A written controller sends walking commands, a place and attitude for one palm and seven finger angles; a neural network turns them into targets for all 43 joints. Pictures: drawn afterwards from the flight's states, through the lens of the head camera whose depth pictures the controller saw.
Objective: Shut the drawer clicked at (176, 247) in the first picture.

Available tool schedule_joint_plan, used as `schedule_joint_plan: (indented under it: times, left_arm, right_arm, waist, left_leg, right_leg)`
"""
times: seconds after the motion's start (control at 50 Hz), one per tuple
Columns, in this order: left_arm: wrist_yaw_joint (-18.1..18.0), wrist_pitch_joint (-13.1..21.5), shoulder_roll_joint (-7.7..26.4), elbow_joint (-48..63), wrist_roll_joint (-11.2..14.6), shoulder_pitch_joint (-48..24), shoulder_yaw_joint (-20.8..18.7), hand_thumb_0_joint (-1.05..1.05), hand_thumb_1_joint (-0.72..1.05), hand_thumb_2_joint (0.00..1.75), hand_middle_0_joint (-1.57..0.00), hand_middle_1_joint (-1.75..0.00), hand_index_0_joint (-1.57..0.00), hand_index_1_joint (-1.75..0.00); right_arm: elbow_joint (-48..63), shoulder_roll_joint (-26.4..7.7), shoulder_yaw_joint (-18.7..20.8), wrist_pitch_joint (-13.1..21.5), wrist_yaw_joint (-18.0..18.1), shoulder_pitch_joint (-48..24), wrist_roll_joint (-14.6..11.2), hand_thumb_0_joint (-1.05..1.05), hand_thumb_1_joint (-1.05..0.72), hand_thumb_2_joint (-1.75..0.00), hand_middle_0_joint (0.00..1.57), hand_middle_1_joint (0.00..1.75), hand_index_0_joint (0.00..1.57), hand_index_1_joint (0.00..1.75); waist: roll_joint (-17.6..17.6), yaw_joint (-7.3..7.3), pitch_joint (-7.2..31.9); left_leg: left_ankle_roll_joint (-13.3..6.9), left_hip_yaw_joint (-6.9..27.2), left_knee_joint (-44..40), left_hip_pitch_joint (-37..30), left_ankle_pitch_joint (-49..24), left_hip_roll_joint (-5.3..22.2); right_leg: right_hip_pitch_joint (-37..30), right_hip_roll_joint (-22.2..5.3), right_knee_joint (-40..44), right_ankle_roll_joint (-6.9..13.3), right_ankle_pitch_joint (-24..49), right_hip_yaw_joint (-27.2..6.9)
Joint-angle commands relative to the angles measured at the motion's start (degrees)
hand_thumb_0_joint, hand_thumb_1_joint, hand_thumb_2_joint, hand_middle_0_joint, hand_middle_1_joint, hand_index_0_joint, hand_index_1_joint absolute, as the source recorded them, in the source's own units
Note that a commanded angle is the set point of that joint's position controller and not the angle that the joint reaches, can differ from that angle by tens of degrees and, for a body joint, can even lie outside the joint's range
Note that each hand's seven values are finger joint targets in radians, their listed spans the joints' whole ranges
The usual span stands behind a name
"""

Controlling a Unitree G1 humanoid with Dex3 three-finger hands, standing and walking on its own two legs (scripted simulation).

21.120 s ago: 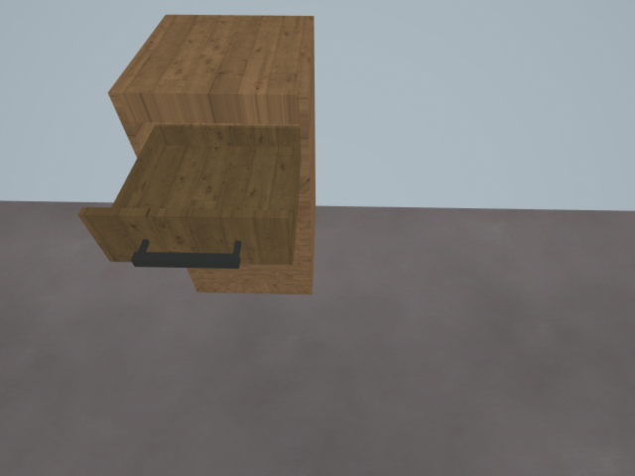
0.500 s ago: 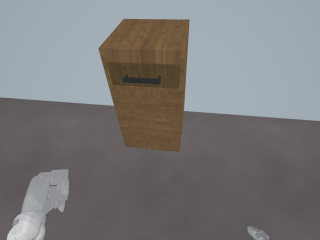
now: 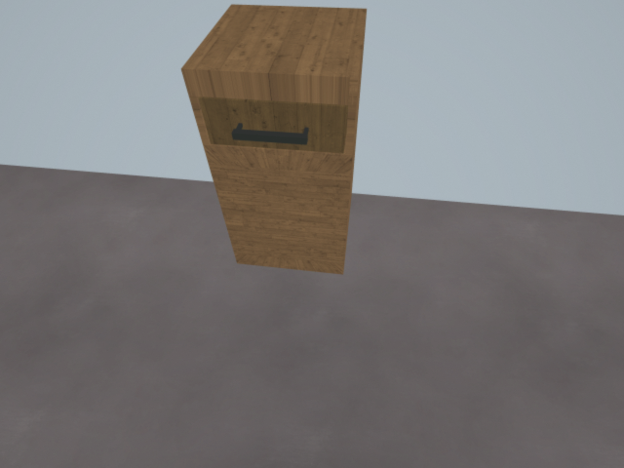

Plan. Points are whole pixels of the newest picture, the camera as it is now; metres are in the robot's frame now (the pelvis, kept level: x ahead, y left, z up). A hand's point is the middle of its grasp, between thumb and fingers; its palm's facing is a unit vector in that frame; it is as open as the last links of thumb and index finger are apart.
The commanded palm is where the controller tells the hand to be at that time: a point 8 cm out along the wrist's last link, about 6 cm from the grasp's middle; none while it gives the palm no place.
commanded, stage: let the arm hang, fingers relaxed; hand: left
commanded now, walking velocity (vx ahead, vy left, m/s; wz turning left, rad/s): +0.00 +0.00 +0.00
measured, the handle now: (271, 132) +0.92 +0.17 -0.11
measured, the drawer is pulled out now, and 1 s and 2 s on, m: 0.00 0.00 0.00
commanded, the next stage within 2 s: look to check the result in 0.48 s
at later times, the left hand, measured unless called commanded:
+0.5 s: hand out of the picture -0.01 +0.16 -0.17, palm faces +0.02 -0.98 -0.18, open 7.3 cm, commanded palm none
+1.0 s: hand out of the picture +0.00 +0.15 -0.17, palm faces +0.03 -0.98 -0.18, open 7.3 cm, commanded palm none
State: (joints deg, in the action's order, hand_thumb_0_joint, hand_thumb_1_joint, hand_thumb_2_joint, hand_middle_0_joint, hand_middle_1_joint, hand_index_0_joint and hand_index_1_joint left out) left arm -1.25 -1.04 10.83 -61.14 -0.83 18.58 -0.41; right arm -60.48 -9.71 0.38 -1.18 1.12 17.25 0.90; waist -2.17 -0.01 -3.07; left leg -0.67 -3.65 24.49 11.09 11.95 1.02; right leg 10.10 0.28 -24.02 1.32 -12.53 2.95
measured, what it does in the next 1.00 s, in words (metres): stands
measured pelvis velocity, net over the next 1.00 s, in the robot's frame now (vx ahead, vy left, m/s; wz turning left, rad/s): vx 0.01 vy -0.01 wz -0.01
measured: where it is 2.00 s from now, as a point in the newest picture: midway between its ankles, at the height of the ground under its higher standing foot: outside the picture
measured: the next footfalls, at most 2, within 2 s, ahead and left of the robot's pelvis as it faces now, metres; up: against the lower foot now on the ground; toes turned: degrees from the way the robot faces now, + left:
none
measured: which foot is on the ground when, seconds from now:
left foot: down 0.00-1.00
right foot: down 0.00-1.00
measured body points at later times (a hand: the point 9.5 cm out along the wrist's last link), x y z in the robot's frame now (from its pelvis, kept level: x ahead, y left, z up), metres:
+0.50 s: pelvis +0.00 +0.00 +0.00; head +0.01 -0.01 +0.45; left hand -0.01 +0.21 -0.16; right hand -0.04 -0.20 -0.17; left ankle +0.01 +0.11 -0.74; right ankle +0.01 -0.10 -0.74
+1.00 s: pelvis +0.01 -0.01 +0.00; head +0.03 -0.02 +0.45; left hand +0.00 +0.21 -0.16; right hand -0.01 -0.21 -0.17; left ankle +0.01 +0.11 -0.74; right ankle +0.01 -0.10 -0.74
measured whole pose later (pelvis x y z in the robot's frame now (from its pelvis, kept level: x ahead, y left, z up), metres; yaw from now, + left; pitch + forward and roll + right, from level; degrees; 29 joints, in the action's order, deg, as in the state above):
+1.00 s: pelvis +0.01 -0.01 +0.00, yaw -1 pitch -1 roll +0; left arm -2.0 0.6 6.4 -65.1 -0.8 17.0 -0.6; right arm -65.1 -6.5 1.0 0.3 2.1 17.4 0.8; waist -1.1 -0.5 -2.4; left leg -0.2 -4.4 22.6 9.1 12.2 1.2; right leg 9.1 0.6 -23.5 1.6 -13.3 2.2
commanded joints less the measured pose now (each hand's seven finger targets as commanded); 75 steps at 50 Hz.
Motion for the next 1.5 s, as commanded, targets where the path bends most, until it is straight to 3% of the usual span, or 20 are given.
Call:
schedule_joint_plan:
  times: [0.0, 0.2, 0.34, 0.38, 0.58, 1.48]
  left_arm:
    - [-0.65, 1.78, 5.42, 0.58, 0.39, 0.62, -0.55, 0.00, 0.90, 0.90, -0.20, -0.30, -0.20, -0.30]
    - [-1.06, 1.81, 3.12, -2.07, 0.33, 1.83, -0.62, 0.00, 0.90, 0.90, -0.20, -0.30, -0.20, -0.30]
    - [-1.08, 1.93, 2.39, -2.58, 0.34, 1.90, -0.74, 0.00, 0.90, 0.90, -0.20, -0.30, -0.20, -0.30]
    - [-1.12, 1.92, 2.34, -2.57, 0.31, 2.05, -0.79, 0.00, 0.90, 0.90, -0.20, -0.30, -0.20, -0.30]
    - [-1.23, 2.14, 1.60, -2.84, 0.34, 2.54, -0.92, 0.00, 0.90, 0.90, -0.20, -0.30, -0.20, -0.30]
    - [-1.36, 2.65, 2.69, -3.15, 0.40, 2.10, -1.16, 0.00, 0.90, 0.90, -0.20, -0.30, -0.20, -0.30]
  right_arm:
    - [-0.03, -4.58, 0.99, 1.13, 0.46, 3.57, -0.12, 0.00, -0.90, -0.90, 0.20, 0.30, 0.20, 0.30]
    - [-2.84, -2.17, 1.07, 1.29, 0.76, 4.77, -0.04, 0.00, -0.90, -0.90, 0.20, 0.30, 0.20, 0.30]
    - [-3.57, -1.19, 1.16, 1.42, 0.97, 5.94, -0.02, 0.00, -0.90, -0.90, 0.20, 0.30, 0.20, 0.30]
    - [-3.66, -1.06, 1.22, 1.39, 0.96, 6.25, -0.08, 0.00, -0.90, -0.90, 0.20, 0.30, 0.20, 0.30]
    - [-4.16, -0.63, 1.34, 1.64, 1.17, 6.59, -0.11, 0.00, -0.90, -0.90, 0.20, 0.30, 0.20, 0.30]
    - [-4.67, -2.02, 1.32, 1.73, 1.42, 3.98, -0.23, 0.00, -0.90, -0.90, 0.20, 0.30, 0.20, 0.30]
  waist:
    - [3.65, -0.64, -0.61]
    - [1.76, -0.41, -3.43]
    - [1.22, -0.43, -3.34]
    - [2.70, -0.45, -3.56]
    - [1.44, -0.51, -2.24]
    - [2.79, -0.49, -1.50]
  left_leg:
    - [-1.74, 5.24, -5.24, -1.53, -1.54, 4.93]
    - [-1.50, 4.91, -6.35, -0.20, 0.54, 4.65]
    - [-1.42, 4.70, -6.23, 0.19, -0.03, 4.65]
    - [-1.47, 4.76, -6.05, 0.31, -0.28, 4.72]
    - [-1.47, 4.75, -5.58, -0.94, -3.13, 4.91]
    - [-0.88, 3.87, -4.99, -3.60, -6.62, 5.03]
  right_leg:
    - [3.85, -5.70, 6.81, 1.50, -0.73, -6.16]
    - [4.86, -5.49, 6.97, 1.44, -2.35, -6.17]
    - [4.33, -5.40, 6.72, 1.49, -1.34, -6.24]
    - [4.47, -5.41, 6.67, 1.46, -1.51, -5.99]
    - [3.74, -5.43, 6.12, 1.42, 1.18, -5.85]
    - [1.36, -5.97, 6.94, 1.12, 8.69, -6.35]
